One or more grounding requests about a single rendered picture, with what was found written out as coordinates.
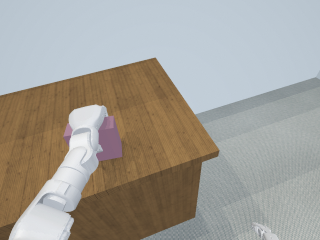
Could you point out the robot left upper arm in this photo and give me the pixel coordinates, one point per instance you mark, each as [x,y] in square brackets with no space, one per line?
[45,223]

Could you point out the sponge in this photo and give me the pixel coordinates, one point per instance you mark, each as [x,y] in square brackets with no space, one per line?
[109,139]

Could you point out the left robot forearm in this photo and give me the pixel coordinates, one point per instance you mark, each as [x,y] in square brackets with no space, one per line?
[63,190]

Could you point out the left robot hand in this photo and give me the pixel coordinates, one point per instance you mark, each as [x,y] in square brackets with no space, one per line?
[92,115]

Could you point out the right robot hand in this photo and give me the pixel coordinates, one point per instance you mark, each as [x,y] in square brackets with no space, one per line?
[263,231]

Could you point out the table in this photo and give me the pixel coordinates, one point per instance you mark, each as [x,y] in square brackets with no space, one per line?
[152,187]

